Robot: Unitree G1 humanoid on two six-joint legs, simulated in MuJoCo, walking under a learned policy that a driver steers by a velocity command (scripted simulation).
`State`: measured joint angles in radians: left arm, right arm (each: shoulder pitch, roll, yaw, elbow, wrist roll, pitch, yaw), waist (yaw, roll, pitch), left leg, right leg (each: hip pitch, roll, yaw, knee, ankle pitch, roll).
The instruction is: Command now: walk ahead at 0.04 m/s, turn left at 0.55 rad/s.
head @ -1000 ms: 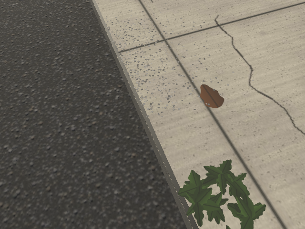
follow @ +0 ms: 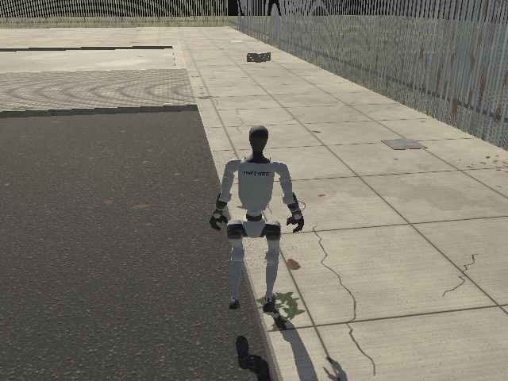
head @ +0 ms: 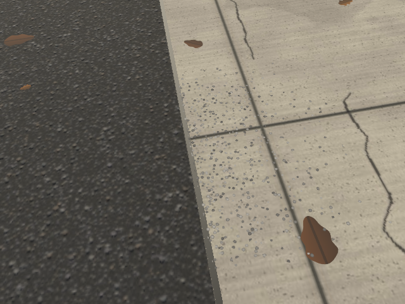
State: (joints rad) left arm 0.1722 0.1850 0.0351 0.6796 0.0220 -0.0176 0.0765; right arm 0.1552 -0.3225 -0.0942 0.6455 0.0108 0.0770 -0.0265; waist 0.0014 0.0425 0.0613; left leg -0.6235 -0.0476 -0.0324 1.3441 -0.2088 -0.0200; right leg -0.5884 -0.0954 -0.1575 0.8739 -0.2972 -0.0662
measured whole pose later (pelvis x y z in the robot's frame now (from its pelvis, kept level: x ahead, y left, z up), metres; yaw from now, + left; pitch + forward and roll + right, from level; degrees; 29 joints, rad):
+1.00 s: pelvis +0.12 +0.02 -0.06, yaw +21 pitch +3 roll +0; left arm 0.16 0.17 0.00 0.72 0.00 -0.09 0.00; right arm 0.47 -0.17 -0.03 0.89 0.02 0.00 -0.02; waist 0.02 0.03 -0.06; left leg -0.24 0.00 -0.15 0.81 -0.36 0.01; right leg -0.75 -0.07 -0.13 1.28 -0.60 -0.07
